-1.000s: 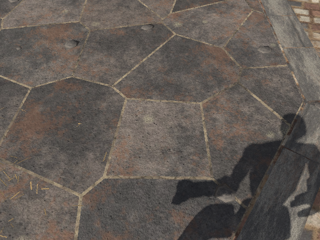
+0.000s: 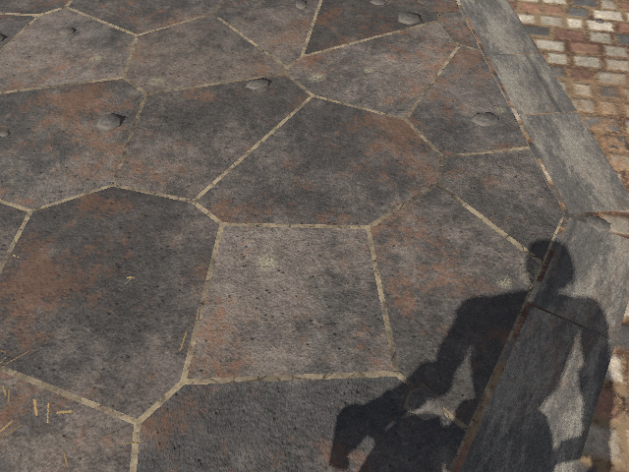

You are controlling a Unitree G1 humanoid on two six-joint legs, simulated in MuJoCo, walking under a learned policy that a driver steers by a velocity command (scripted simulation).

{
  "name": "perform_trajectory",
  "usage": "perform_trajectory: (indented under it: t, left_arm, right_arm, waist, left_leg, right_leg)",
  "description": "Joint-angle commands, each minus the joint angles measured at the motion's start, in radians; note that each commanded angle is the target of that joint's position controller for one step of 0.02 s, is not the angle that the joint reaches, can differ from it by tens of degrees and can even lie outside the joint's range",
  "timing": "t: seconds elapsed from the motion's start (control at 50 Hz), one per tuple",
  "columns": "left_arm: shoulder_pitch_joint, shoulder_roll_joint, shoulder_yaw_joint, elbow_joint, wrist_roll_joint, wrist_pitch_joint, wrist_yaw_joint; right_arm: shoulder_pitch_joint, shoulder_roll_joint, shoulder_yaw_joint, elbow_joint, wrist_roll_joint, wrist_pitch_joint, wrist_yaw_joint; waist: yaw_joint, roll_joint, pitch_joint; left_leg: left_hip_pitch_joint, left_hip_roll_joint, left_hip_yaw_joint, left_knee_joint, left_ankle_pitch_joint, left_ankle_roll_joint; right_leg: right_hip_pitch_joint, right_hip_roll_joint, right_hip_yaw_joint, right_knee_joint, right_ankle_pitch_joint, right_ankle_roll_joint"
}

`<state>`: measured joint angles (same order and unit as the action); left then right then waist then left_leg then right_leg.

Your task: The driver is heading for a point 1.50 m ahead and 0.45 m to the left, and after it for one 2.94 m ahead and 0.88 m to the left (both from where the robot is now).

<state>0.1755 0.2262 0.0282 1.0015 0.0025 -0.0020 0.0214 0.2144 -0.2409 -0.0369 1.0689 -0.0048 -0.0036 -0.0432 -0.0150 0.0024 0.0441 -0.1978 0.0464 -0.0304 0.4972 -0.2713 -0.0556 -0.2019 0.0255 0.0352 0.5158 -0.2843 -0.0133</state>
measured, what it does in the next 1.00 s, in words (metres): walks ahead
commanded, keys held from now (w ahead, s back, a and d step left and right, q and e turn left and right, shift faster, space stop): no key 0.36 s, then w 0.60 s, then w+q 0.04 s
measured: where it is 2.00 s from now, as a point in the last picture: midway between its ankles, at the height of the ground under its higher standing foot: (269, 339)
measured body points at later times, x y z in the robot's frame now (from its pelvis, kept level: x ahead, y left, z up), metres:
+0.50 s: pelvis +0.01 +0.01 -0.01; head +0.01 +0.01 +0.44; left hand +0.04 +0.27 -0.16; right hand +0.01 -0.24 -0.16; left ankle +0.00 +0.15 -0.73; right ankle -0.01 -0.11 -0.73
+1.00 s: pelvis +0.21 +0.02 -0.01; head +0.25 +0.02 +0.43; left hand +0.46 +0.23 -0.10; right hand +0.08 -0.22 -0.14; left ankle +0.01 +0.14 -0.74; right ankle +0.38 -0.09 -0.72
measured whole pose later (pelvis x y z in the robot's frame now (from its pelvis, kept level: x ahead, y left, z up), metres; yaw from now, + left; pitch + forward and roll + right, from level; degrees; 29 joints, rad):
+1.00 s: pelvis +0.21 +0.02 -0.01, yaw +1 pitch +2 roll +0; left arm -0.08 0.23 0.03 0.85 -0.03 -0.10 -0.04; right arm 0.54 -0.21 -0.03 1.07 0.01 -0.08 -0.02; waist -0.09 -0.01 0.03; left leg 0.19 0.02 0.01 0.18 -0.41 -0.01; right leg -0.57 -0.01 -0.05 0.54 -0.04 -0.07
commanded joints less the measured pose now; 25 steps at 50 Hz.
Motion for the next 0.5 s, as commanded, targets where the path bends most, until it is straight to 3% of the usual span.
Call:
perform_trajectory:
  t: [0.02,0.36,0.4,0.44,0.46,0.5]
  left_arm:
    - [0.007,0.108,0.017,-0.024,-0.001,-0.007,0.004]
    - [0.054,0.092,0.005,0.036,-0.004,-0.003,0.012]
    - [0.080,0.097,0.008,0.051,-0.011,0.002,0.015]
    - [0.090,0.124,0.018,0.043,-0.020,-0.001,0.017]
    - [0.105,0.133,0.021,0.040,-0.023,-0.010,0.015]
    - [0.164,0.165,0.035,0.049,-0.031,-0.034,0.008]
  right_arm:
    - [0.030,-0.105,-0.015,-0.021,0.000,-0.008,-0.004]
    - [0.091,-0.070,-0.001,0.003,0.002,-0.009,-0.007]
    - [0.117,-0.058,0.001,0.016,0.009,-0.006,-0.009]
    - [0.096,-0.068,-0.003,-0.005,0.014,-0.012,-0.011]
    - [0.087,-0.057,-0.001,-0.017,0.016,-0.023,-0.009]
    - [0.072,-0.019,0.006,-0.036,0.020,-0.056,0.006]
  waist:
    - [0.004,-0.011,-0.015]
    - [0.011,0.002,-0.001]
    - [0.013,-0.014,-0.007]
    - [0.023,-0.042,0.072]
    - [0.029,-0.064,0.101]
    - [0.045,-0.145,0.103]
  left_leg:
    - [-0.004,-0.008,0.020,-0.060,0.127,0.018]
    - [-0.021,-0.018,0.026,-0.060,0.118,0.029]
    - [-0.036,-0.054,0.061,-0.033,-0.129,0.043]
    - [-0.134,-0.064,0.060,0.008,-0.360,0.075]
    - [-0.178,-0.058,0.055,0.036,-0.368,0.086]
    - [-0.245,-0.064,0.083,0.159,-0.251,0.089]
  right_leg:
    - [-0.021,-0.045,0.039,-0.110,0.132,-0.026]
    - [-0.030,-0.032,0.015,-0.097,0.133,-0.013]
    - [-0.041,-0.014,0.007,-0.107,-0.163,-0.029]
    - [-0.115,-0.046,0.065,-0.141,-0.464,-0.073]
    - [-0.124,-0.086,0.124,-0.168,-0.521,-0.098]
    - [-0.068,-0.200,0.296,-0.243,-0.571,-0.162]
Keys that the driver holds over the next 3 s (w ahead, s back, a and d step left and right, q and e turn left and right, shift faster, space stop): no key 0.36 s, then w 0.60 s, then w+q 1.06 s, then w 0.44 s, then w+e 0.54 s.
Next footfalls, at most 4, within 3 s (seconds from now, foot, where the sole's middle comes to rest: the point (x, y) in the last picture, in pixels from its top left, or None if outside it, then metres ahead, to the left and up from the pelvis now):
1.02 right None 0.42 -0.10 -0.77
1.58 left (242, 394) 0.69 0.19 -0.77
2.08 right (269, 273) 1.04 0.14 -0.77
2.58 left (133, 259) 1.09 0.51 -0.77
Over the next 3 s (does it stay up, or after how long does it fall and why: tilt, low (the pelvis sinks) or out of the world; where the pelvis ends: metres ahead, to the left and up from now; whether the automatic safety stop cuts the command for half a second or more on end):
stays up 1.21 0.45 0.00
